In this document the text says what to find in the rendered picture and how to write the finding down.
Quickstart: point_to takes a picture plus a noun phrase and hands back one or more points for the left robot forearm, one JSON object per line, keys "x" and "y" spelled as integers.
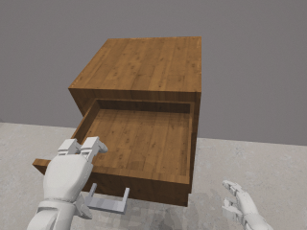
{"x": 53, "y": 214}

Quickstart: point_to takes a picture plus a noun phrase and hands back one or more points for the cabinet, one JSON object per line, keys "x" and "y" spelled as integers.
{"x": 165, "y": 69}

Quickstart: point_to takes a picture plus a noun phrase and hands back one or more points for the handle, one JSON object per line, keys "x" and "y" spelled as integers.
{"x": 106, "y": 205}

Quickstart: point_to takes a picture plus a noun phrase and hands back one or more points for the right robot forearm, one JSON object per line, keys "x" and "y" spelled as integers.
{"x": 254, "y": 221}

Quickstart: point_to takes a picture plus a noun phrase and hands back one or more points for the drawer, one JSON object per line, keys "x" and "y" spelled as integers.
{"x": 148, "y": 149}

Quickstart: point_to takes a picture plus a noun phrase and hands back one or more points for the left robot hand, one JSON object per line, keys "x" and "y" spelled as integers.
{"x": 68, "y": 172}

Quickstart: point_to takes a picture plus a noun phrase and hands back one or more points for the right robot hand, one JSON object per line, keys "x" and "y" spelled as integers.
{"x": 243, "y": 205}

